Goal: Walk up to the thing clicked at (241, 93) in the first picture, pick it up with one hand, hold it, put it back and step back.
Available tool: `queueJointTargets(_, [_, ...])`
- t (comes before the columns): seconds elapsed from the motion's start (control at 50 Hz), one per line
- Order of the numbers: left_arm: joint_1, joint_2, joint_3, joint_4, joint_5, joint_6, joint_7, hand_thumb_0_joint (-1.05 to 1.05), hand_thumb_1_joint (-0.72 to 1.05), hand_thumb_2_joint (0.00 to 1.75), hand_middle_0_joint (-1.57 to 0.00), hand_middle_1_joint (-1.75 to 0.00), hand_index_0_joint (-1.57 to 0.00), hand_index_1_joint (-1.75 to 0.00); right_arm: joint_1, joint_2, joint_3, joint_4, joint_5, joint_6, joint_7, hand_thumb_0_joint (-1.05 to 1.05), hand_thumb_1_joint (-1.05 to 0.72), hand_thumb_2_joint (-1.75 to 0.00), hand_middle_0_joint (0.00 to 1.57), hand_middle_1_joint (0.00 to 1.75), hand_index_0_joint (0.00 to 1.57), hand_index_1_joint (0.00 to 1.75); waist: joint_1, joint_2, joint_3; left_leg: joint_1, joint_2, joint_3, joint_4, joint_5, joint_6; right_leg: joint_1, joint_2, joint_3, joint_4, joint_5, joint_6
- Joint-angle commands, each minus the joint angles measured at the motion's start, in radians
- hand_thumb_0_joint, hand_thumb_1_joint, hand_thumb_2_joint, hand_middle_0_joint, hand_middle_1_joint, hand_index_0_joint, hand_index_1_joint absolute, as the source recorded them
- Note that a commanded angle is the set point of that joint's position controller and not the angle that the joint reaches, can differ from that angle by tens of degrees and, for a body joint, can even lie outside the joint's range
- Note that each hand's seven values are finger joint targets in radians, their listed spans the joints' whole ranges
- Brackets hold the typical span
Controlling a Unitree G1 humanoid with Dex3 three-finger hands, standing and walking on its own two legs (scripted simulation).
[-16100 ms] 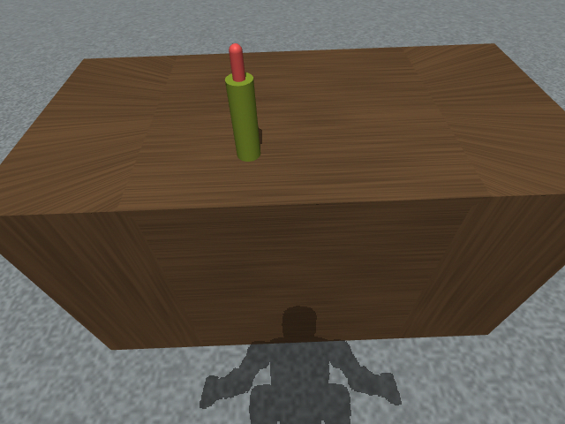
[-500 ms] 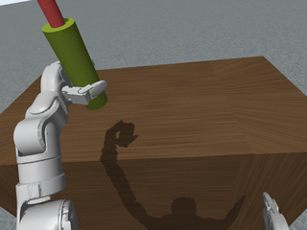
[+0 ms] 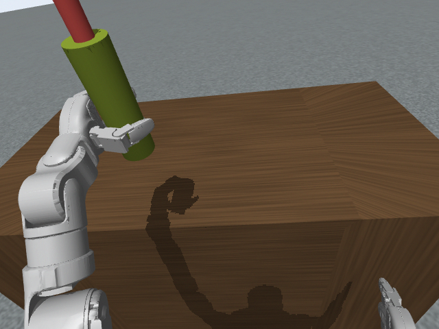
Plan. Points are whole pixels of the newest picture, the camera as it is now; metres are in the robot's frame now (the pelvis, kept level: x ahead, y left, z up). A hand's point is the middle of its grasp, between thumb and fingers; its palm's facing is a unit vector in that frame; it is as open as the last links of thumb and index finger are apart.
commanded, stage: hold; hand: left
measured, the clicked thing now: (106, 83) +0.33 +0.16 +0.35
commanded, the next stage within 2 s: crouch in 1.70 s
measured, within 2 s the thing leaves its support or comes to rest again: neither
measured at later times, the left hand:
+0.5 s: hand (126, 116) +0.35 +0.16 +0.29, palm faces +0.13 -0.99 +0.03, open 8.7 cm
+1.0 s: hand (127, 119) +0.35 +0.16 +0.28, palm faces +0.14 -0.99 +0.03, open 8.7 cm
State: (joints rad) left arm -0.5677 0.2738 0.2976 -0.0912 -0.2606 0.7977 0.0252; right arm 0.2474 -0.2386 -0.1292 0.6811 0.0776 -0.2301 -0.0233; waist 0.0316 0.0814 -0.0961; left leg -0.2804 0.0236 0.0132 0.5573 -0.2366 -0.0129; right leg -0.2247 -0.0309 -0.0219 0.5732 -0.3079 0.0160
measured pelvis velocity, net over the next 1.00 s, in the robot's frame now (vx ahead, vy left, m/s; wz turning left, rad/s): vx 0.00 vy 0.00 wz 0.00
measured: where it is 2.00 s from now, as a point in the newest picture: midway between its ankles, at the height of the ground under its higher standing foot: outside the picture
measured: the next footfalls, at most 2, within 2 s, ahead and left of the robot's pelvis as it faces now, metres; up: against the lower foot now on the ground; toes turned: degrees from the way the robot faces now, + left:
none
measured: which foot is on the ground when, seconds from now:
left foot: down 0.00-1.00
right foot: down 0.00-1.00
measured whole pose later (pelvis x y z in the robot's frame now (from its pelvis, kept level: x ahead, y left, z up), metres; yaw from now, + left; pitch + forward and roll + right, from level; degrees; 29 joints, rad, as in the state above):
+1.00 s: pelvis +0.00 +0.00 +0.00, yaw +0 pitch -2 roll +0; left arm -0.57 0.27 0.30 -0.06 -0.26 0.77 0.04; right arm 0.23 -0.23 -0.13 0.71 0.07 -0.24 -0.04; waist 0.03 0.08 -0.09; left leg -0.29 0.02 0.02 0.56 -0.24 -0.01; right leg -0.23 -0.03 -0.02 0.58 -0.31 0.02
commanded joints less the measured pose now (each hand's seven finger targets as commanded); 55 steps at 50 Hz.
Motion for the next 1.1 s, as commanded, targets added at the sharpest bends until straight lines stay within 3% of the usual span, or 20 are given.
queueJointTargets(0.0, [-0.501,0.21,0.073,-0.199,-0.007,-0.095,0.012,0.0,0.19,1.33,-1.37,-1.51,-1.4,-1.5,-0.18,-0.132,-0.043,-0.165,-0.004,-0.07,-0.016,0.0,0.55,-0.05,0.05,0.05,0.05,0.05,0.005,-0.092,-0.158,0.13,-0.026,0.002,-0.076,0.053,0.022,-0.064,0.029,-0.034,-0.125,0.088,-0.009])
queueJointTargets(0.08, [-0.504,0.213,0.066,-0.241,-0.006,-0.105,0.008,0.0,0.17,1.34,-1.39,-1.53,-1.42,-1.53,-0.17,-0.106,-0.021,-0.152,-0.001,-0.068,-0.018,0.0,0.55,-0.05,0.05,0.05,0.05,0.05,0.012,-0.043,-0.195,0.141,-0.033,0.007,-0.068,0.072,0.023,-0.057,0.023,-0.031,-0.118,0.103,-0.012])
queueJointTargets(0.1, [-0.497,0.221,0.072,-0.237,-0.006,-0.11,0.005,0.0,0.17,1.34,-1.39,-1.53,-1.42,-1.52,-0.155,-0.122,-0.039,-0.162,0.0,-0.068,-0.02,0.0,0.55,-0.05,0.05,0.05,0.05,0.05,-0.003,-0.061,-0.198,0.145,-0.032,0.011,-0.061,0.087,0.024,-0.063,0.025,-0.03,-0.119,0.117,-0.009])
queueJointTargets(0.12, [-0.496,0.218,0.075,-0.248,-0.008,-0.11,0.004,0.0,0.18,1.33,-1.38,-1.53,-1.42,-1.52,-0.159,-0.112,-0.027,-0.155,-0.002,-0.068,-0.021,0.0,0.55,-0.05,0.05,0.05,0.05,0.05,0.008,-0.067,-0.202,0.146,-0.031,0.006,-0.06,0.098,0.025,-0.049,0.025,-0.033,-0.115,0.125,-0.009])
queueJointTargets(0.24, [-0.514,0.21,0.065,-0.237,-0.011,-0.105,0.003,0.0,0.18,1.36,-1.4,-1.55,-1.43,-1.55,-0.17,-0.127,-0.042,-0.141,-0.005,-0.078,-0.032,0.0,0.55,-0.05,0.05,0.05,0.05,0.05,-0.008,-0.065,-0.196,0.156,-0.036,0.013,-0.058,0.086,0.026,-0.069,0.024,-0.026,-0.126,0.121,-0.004])
queueJointTargets(0.42, [-0.496,0.227,0.081,-0.157,-0.008,-0.099,0.012,0.0,0.17,1.36,-1.39,-1.54,-1.42,-1.54,-0.164,-0.121,-0.034,-0.143,-0.002,-0.078,-0.029,0.0,0.55,-0.05,0.05,0.05,0.05,0.05,0.002,-0.104,-0.182,0.137,-0.037,0.013,-0.051,0.115,0.028,-0.054,0.023,-0.029,-0.119,0.148,-0.003])
queueJointTargets(0.58, [-0.563,0.231,0.063,-0.205,0.003,-0.119,0.013,0.0,0.15,1.35,-1.39,-1.54,-1.42,-1.54,-0.166,-0.114,-0.029,-0.159,-0.003,-0.078,-0.025,0.0,0.55,-0.05,0.05,0.05,0.05,0.05,0.004,-0.052,-0.226,0.158,-0.036,0.013,-0.052,0.142,0.024,-0.049,0.023,-0.028,-0.11,0.175,-0.009])
queueJointTargets(0.62, [-0.505,0.194,0.049,-0.145,0.0,-0.111,0.011,0.0,0.17,1.36,-1.38,-1.54,-1.41,-1.54,-0.156,-0.113,-0.032,-0.143,0.0,-0.075,-0.022,0.0,0.55,-0.05,0.05,0.05,0.05,0.05,-0.006,-0.073,-0.177,0.144,-0.032,0.012,-0.058,0.117,0.024,-0.064,0.027,-0.029,-0.113,0.151,-0.009])
queueJointTargets(0.64, [-0.538,0.195,0.039,-0.207,0.001,-0.117,0.012,0.0,0.17,1.34,-1.37,-1.52,-1.4,-1.52,-0.171,-0.114,-0.03,-0.154,-0.001,-0.081,-0.021,0.0,0.55,-0.05,0.05,0.05,0.05,0.05,0.004,-0.048,-0.203,0.155,-0.03,0.009,-0.063,0.114,0.02,-0.059,0.028,-0.033,-0.109,0.146,-0.013])
queueJointTargets(0.68, [-0.515,0.209,0.055,-0.182,0.002,-0.116,0.008,0.0,0.16,1.34,-1.39,-1.53,-1.42,-1.53,-0.165,-0.132,-0.041,-0.16,-0.003,-0.083,-0.023,0.0,0.55,-0.05,0.05,0.05,0.05,0.05,-0.006,-0.072,-0.21,0.159,-0.023,0.0,-0.066,0.102,0.019,-0.06,0.034,-0.037,-0.111,0.136,-0.012])
queueJointTargets(0.76, [-0.494,0.211,0.06,-0.188,0.002,-0.116,0.007,0.0,0.14,1.33,-1.37,-1.52,-1.4,-1.52,-0.166,-0.123,-0.04,-0.144,-0.004,-0.083,-0.021,0.0,0.55,-0.05,0.05,0.05,0.05,0.05,0.0,-0.072,-0.188,0.142,-0.03,0.008,-0.059,0.111,0.021,-0.06,0.034,-0.034,-0.113,0.138,-0.011])
queueJointTargets(0.8, [-0.527,0.225,0.071,-0.242,-0.001,-0.12,0.008,0.0,0.14,1.34,-1.37,-1.52,-1.4,-1.52,-0.179,-0.127,-0.042,-0.156,-0.005,-0.084,-0.022,0.0,0.55,-0.05,0.05,0.05,0.05,0.05,0.008,-0.059,-0.221,0.153,-0.029,0.007,-0.057,0.124,0.02,-0.045,0.033,-0.035,-0.109,0.15,-0.012])
queueJointTargets(0.82, [-0.502,0.224,0.079,-0.208,-0.002,-0.116,0.011,0.0,0.14,1.35,-1.38,-1.53,-1.41,-1.53,-0.166,-0.123,-0.042,-0.146,-0.003,-0.08,-0.024,0.0,0.55,-0.05,0.05,0.05,0.05,0.05,-0.002,-0.075,-0.215,0.159,-0.031,0.01,-0.053,0.13,0.023,-0.052,0.031,-0.032,-0.112,0.158,-0.009])
queueJointTargets(0.86, [-0.484,0.195,0.064,-0.211,-0.007,-0.114,0.008,0.0,0.15,1.35,-1.36,-1.53,-1.4,-1.52,-0.178,-0.12,-0.039,-0.152,-0.005,-0.079,-0.023,0.0,0.55,-0.05,0.05,0.05,0.05,0.05,0.007,-0.092,-0.192,0.138,-0.034,0.014,-0.051,0.138,0.027,-0.042,0.027,-0.027,-0.115,0.17,-0.005])
queueJointTargets(0.9, [-0.48,0.209,0.078,-0.167,-0.003,-0.11,0.016,0.0,0.14,1.35,-1.37,-1.53,-1.4,-1.53,-0.163,-0.119,-0.039,-0.143,-0.006,-0.076,-0.026,0.0,0.55,-0.05,0.05,0.05,0.05,0.05,-0.003,-0.109,-0.182,0.141,-0.034,0.016,-0.05,0.132,0.028,-0.049,0.027,-0.026,-0.117,0.167,-0.002])
queueJointTargets(0.92, [-0.507,0.213,0.068,-0.2,0.001,-0.114,0.018,0.0,0.15,1.36,-1.37,-1.53,-1.4,-1.53,-0.171,-0.112,-0.034,-0.142,-0.004,-0.076,-0.023,0.0,0.55,-0.05,0.05,0.05,0.05,0.05,0.007,-0.081,-0.193,0.141,-0.036,0.016,-0.053,0.131,0.026,-0.045,0.025,-0.027,-0.114,0.165,-0.006])
queueJointTargets(0.98, [-0.475,0.204,0.067,-0.181,0.003,-0.121,0.018,0.0,0.15,1.35,-1.37,-1.53,-1.4,-1.53,-0.165,-0.13,-0.046,-0.167,-0.006,-0.08,-0.023,0.0,0.55,-0.05,0.05,0.05,0.05,0.05,-0.003,-0.104,-0.179,0.135,-0.032,0.012,-0.06,0.096,0.024,-0.055,0.03,-0.031,-0.119,0.131,-0.006])
queueJointTargets(1.0, [-0.514,0.2,0.051,-0.241,0.005,-0.126,0.017,0.0,0.14,1.35,-1.37,-1.53,-1.4,-1.53,-0.168,-0.109,-0.03,-0.151,-0.006,-0.078,-0.022,0.0,0.55,-0.05,0.05,0.05,0.05,0.05,0.006,-0.058,-0.213,0.152,-0.035,0.013,-0.06,0.113,0.023,-0.048,0.027,-0.029,-0.114,0.145,-0.01])
queueJointTargets(1.02, [-0.487,0.207,0.07,-0.192,0.002,-0.126,0.016,0.0,0.12,1.35,-1.37,-1.53,-1.4,-1.53,-0.15,-0.104,-0.029,-0.14,-0.004,-0.077,-0.021,0.0,0.55,-0.05,0.05,0.05,0.05,0.05,0.002,-0.071,-0.194,0.143,-0.035,0.015,-0.055,0.117,0.024,-0.054,0.027,-0.029,-0.114,0.148,-0.009])
queueJointTargets(1.08, [-0.48,0.194,0.055,-0.213,0.002,-0.13,0.013,0.0,0.13,1.35,-1.37,-1.53,-1.4,-1.53,-0.157,-0.123,-0.043,-0.152,-0.005,-0.08,-0.02,0.0,0.55,-0.05,0.05,0.05,0.05,0.05,-0.004,-0.076,-0.183,0.143,-0.027,0.007,-0.061,0.108,0.02,-0.059,0.034,-0.035,-0.109,0.138,-0.011])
